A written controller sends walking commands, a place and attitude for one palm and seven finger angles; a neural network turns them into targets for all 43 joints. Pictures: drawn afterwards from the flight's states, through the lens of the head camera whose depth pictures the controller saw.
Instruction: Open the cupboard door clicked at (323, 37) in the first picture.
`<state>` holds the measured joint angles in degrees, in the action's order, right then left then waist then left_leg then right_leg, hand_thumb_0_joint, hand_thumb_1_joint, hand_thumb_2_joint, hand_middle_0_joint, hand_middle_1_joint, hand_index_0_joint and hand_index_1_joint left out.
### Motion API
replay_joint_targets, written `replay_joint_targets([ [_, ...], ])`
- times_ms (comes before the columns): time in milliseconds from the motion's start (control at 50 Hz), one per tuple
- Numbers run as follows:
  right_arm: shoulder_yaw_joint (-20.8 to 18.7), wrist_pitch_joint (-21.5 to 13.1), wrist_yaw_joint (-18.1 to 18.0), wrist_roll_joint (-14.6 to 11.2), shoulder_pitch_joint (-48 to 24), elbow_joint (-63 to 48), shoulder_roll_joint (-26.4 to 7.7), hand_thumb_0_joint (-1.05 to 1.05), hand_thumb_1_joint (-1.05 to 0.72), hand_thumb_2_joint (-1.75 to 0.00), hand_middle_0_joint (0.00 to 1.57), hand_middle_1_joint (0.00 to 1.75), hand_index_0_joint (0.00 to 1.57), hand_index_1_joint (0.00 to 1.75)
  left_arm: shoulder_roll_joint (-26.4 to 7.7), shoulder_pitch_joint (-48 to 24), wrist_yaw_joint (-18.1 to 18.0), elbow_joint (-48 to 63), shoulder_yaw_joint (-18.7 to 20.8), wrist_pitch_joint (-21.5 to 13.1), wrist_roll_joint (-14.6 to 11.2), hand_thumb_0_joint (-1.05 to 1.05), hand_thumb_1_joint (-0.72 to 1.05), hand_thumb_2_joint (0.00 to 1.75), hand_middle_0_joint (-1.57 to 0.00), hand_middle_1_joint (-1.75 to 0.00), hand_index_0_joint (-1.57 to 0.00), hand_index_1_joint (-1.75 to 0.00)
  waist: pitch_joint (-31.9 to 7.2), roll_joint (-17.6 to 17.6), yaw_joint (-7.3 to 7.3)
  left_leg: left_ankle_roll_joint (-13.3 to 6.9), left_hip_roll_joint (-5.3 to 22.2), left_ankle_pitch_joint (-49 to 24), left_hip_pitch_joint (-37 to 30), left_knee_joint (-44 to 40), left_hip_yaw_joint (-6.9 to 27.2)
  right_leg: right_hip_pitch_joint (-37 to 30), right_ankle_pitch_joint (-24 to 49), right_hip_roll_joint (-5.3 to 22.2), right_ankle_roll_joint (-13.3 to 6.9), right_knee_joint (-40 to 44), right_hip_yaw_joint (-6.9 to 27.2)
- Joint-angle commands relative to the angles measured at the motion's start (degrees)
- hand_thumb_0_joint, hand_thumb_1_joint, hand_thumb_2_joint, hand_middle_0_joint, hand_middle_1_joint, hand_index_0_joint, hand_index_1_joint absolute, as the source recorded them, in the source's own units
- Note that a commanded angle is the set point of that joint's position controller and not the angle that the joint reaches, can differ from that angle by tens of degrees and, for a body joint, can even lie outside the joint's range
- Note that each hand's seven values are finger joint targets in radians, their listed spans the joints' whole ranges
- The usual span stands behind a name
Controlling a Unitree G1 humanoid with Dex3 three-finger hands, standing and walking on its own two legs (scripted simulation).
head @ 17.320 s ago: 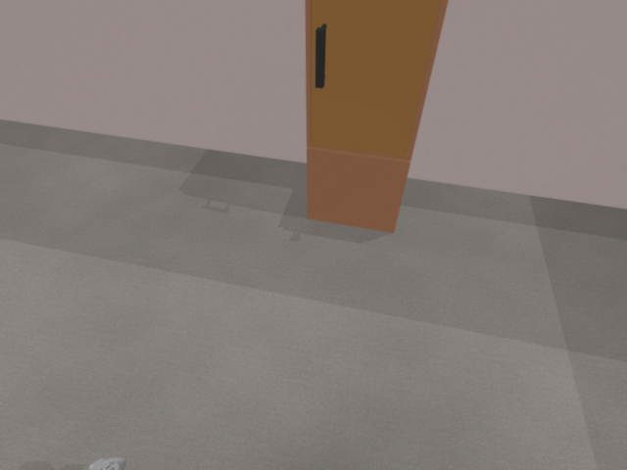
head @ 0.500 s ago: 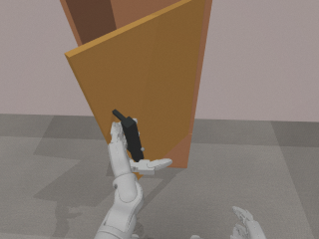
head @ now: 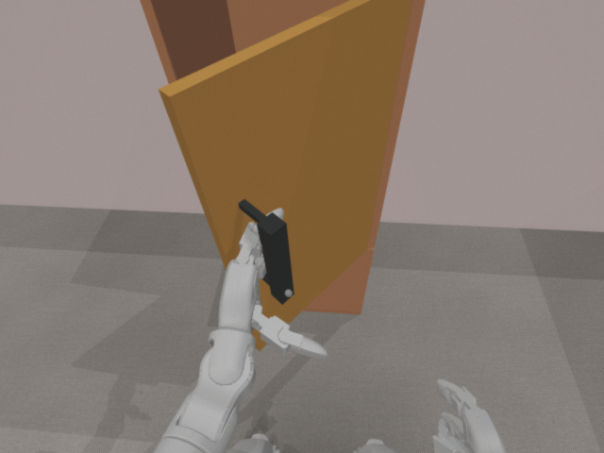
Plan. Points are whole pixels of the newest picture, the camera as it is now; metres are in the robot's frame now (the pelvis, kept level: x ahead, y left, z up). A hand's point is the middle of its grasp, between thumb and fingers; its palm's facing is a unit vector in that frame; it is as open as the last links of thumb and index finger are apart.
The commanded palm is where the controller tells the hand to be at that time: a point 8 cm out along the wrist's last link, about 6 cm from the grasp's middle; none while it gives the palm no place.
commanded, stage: slide the hand sideways off the handle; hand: left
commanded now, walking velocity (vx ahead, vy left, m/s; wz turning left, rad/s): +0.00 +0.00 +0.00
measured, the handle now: (266, 254) +0.36 +0.07 +0.06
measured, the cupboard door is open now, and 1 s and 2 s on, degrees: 50 51 51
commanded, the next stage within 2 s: draw the hand back to the body in 1.06 s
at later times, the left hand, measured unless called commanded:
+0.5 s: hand (261, 325) +0.26 +0.07 +0.07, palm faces -0.08 -1.00 -0.01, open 16.4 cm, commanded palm +0.24 +0.12 +0.06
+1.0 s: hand (218, 360) +0.22 +0.11 +0.06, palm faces -0.04 -1.00 -0.02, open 16.3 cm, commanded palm +0.19 +0.17 +0.06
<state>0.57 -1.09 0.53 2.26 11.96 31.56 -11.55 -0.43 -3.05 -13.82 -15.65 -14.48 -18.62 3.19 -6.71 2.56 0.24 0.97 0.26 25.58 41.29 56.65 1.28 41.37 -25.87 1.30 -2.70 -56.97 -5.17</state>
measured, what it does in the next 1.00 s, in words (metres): stands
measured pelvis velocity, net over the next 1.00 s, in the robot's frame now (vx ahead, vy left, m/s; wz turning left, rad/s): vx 0.02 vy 0.01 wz -0.01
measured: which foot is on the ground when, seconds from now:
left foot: down 0.00-1.00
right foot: down 0.00-1.00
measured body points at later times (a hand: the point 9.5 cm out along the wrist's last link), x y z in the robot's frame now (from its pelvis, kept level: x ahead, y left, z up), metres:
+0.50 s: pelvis +0.01 +0.01 +0.00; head +0.05 +0.00 +0.45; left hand +0.26 +0.12 +0.07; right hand +0.18 -0.21 -0.09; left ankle +0.03 +0.13 -0.68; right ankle +0.03 -0.09 -0.68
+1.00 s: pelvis +0.02 +0.01 -0.01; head +0.07 -0.01 +0.44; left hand +0.21 +0.16 +0.07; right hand +0.20 -0.22 -0.09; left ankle +0.03 +0.13 -0.68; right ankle +0.03 -0.09 -0.68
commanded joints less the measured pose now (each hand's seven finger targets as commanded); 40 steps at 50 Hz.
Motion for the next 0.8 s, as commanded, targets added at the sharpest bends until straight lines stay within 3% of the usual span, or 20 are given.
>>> replay_joint_targets([
  [0, -1.40, -3.89, -1.56, -2.59, -2.24, -10.63, -5.76, 0.00, -0.90, -0.90, 0.20, 0.30, 0.20, 0.30, 5.88, -14.91, 12.55, 13.13, -3.57, -3.56, -7.41, 0.00, -0.50, 0.30, -0.15, -0.30, -0.15, -0.30, -11.44, -6.34, -3.68, -2.41, -1.78, -4.18, -7.61, -8.13, 0.04, -7.56, 7.04, -0.81, 1.14, 12.61, 3.97],
  [40, -1.40, -4.15, -1.64, -2.66, -2.32, -11.02, -6.26, 0.00, -0.90, -0.90, 0.20, 0.30, 0.20, 0.30, 5.02, -14.42, 10.39, 13.03, -0.51, -2.24, -8.76, 0.00, -0.50, 0.30, -0.15, -0.30, -0.15, -0.30, -10.34, -9.45, -2.92, -2.25, -1.80, -2.64, -6.74, -8.97, 0.20, -7.41, 2.97, -0.78, 1.42, 13.48, 3.78],
  [80, -1.59, -4.45, -1.20, -2.27, -2.28, -11.66, -6.24, 0.00, -0.90, -0.90, 0.20, 0.30, 0.20, 0.30, 3.35, -11.01, 8.05, 14.67, 1.42, -2.04, -7.49, 0.00, -0.50, 0.30, -0.15, -0.30, -0.15, -0.30, -12.18, -7.38, -1.15, -2.13, -1.85, -4.68, -7.20, -9.26, 0.00, -8.40, 5.26, -0.80, 1.03, 11.86, 3.23],
  [120, -1.77, -4.31, -0.58, -1.81, -1.58, -12.00, -6.36, 0.00, -0.90, -0.90, 0.20, 0.30, 0.20, 0.30, 2.54, -8.77, 6.47, 15.54, 1.56, -2.43, -5.33, 0.00, -0.50, 0.30, -0.15, -0.30, -0.15, -0.30, -12.06, -8.34, -1.31, -2.17, -1.72, -5.99, -6.52, -8.75, -0.25, -8.29, 7.38, -0.71, 1.06, 10.85, 3.09],
  [160, -2.02, -4.13, 0.11, -1.59, -1.27, -13.02, -6.43, 0.00, -0.90, -0.90, 0.20, 0.30, 0.20, 0.30, 1.97, -3.57, 5.74, 16.84, 1.31, -2.94, -3.43, 0.00, -0.50, 0.30, -0.15, -0.30, -0.15, -0.30, -12.96, -7.72, -0.26, -2.16, -1.60, -7.34, -6.17, -8.64, -0.24, -9.07, 8.94, -0.86, 0.71, 9.75, 2.92],
  [180, -2.09, -3.99, 0.26, -1.52, -1.22, -13.25, -6.34, 0.00, -0.90, -0.90, 0.20, 0.30, 0.20, 0.30, 1.53, -2.95, 5.57, 18.06, 1.48, -3.27, -3.06, 0.00, -0.50, 0.30, -0.15, -0.30, -0.15, -0.30, -13.12, -7.48, -0.68, -2.22, -1.45, -7.89, -6.21, -8.17, -0.61, -8.85, 10.12, -0.77, 0.81, 9.54, 3.13],
  [300, -2.00, -3.38, 0.20, -1.79, -1.26, -15.48, -6.06, 0.00, -0.90, -0.90, 0.20, 0.30, 0.20, 0.30, -0.46, 4.62, 6.27, 25.67, 2.01, -3.22, -2.96, 0.00, -0.50, 0.30, -0.15, -0.30, -0.15, -0.30, -12.16, -5.83, -0.07, -2.07, -1.38, -6.83, -5.60, -8.20, -0.93, -9.41, 9.37, -1.00, 0.63, 9.32, 3.41],
  [360, -1.72, -3.62, -0.18, -1.99, -1.38, -15.98, -6.06, 0.00, -0.90, -0.90, 0.20, 0.30, 0.20, 0.30, 0.00, 5.34, 6.78, 29.52, 0.65, -3.14, -3.39, 0.00, -0.50, 0.30, -0.15, -0.30, -0.15, -0.30, -10.76, -5.28, -1.25, -2.24, -1.35, -5.97, -5.58, -7.64, -0.67, -7.87, 8.31, -1.15, 0.84, 9.33, 3.24],
  [420, -1.75, -4.18, -0.53, -1.98, -0.98, -16.13, -6.04, 0.00, -0.90, -0.90, 0.20, 0.30, 0.20, 0.30, -1.06, 9.73, 7.87, 30.85, 1.50, -3.36, -4.02, 0.00, -0.50, 0.30, -0.15, -0.30, -0.15, -0.30, -10.14, -5.94, -1.05, -2.16, -1.39, -5.31, -4.79, -7.15, -0.50, -7.54, 7.67, -1.21, 0.99, 9.26, 3.31],
  [460, -1.74, -4.58, -0.68, -2.12, -0.68, -16.28, -6.21, 0.00, -0.90, -0.90, 0.20, 0.30, 0.20, 0.30, -0.74, 11.24, 8.89, 32.04, 0.58, -3.27, -4.11, 0.00, -0.50, 0.30, -0.15, -0.30, -0.15, -0.30, -9.99, -5.60, -1.67, -2.26, -1.31, -6.06, -5.11, -6.69, -0.22, -6.88, 8.43, -1.39, 0.99, 8.73, 3.06],
  [560, -1.67, -4.90, -1.05, -2.23, -0.10, -16.94, -6.38, 0.00, -0.90, -0.90, 0.20, 0.30, 0.20, 0.30, -2.46, 15.40, 10.85, 33.92, 1.82, -1.95, -4.68, 0.00, -0.50, 0.30, -0.15, -0.30, -0.15, -0.30, -9.98, -5.28, -1.43, -2.18, -1.43, -7.11, -4.30, -5.99, 0.19, -6.85, 9.75, -1.44, 1.00, 7.81, 2.91],
  [600, -1.81, -4.88, -1.26, -2.13, 0.25, -16.87, -6.40, 0.00, -0.90, -0.90, 0.20, 0.30, 0.20, 0.30, -4.71, 17.55, 11.16, 35.05, 4.71, -1.69, -5.18, 0.00, -0.50, 0.30, -0.15, -0.30, -0.15, -0.30, -11.41, -5.81, -0.92, -2.08, -1.45, -8.56, -4.29, -5.47, 0.08, -7.88, 11.88, -1.37, 1.02, 7.30, 3.03],
  [620, -1.69, -4.93, -1.24, -2.23, -0.01, -17.50, -6.17, 0.00, -0.90, -0.90, 0.20, 0.30, 0.20, 0.30, -3.51, 19.50, 11.58, 35.67, 3.64, -1.48, -5.46, 0.00, -0.50, 0.30, -0.15, -0.30, -0.15, -0.30, -10.94, -5.30, -0.81, -2.10, -1.58, -8.83, -4.22, -5.48, -0.15, -8.13, 12.46, -1.37, 1.11, 7.39, 3.07],
  [660, -1.83, -5.07, -1.30, -2.28, 0.25, -17.51, -6.15, 0.00, -0.90, -0.90, 0.20, 0.30, 0.20, 0.30, -4.87, 21.15, 12.06, 37.82, 5.01, -1.64, -5.83, 0.00, -0.50, 0.30, -0.15, -0.30, -0.15, -0.30, -12.11, -4.42, -0.59, -2.11, -1.59, -10.69, -4.47, -4.91, -0.14, -8.89, 14.55, -1.44, 1.01, 6.79, 3.18],
  [720, -1.73, -5.20, -1.31, -2.35, 0.34, -18.10, -6.11, 0.00, -0.90, -0.90, 0.20, 0.30, 0.20, 0.30, -5.12, 24.00, 12.80, 39.00, 5.49, -1.81, -6.61, 0.00, -0.50, 0.30, -0.15, -0.30, -0.15, -0.30, -10.62, -4.74, -0.97, -1.99, -1.55, -9.86, -3.44, -4.60, -0.18, -8.13, 14.21, -1.45, 1.27, 6.70, 3.08],
  [780, -2.04, -5.47, -1.40, -2.33, 0.48, -18.38, -6.17, 0.00, -0.90, -0.90, 0.20, 0.30, 0.20, 0.30, -6.57, 28.45, 13.59, 40.28, 7.36, -2.57, -7.10, 0.00, -0.50, 0.30, -0.15, -0.30, -0.15, -0.30, -11.47, -4.60, -0.29, -2.00, -1.57, -11.18, -3.07, -3.84, -0.28, -8.74, 15.85, -1.47, 1.24, 6.12, 3.46],
])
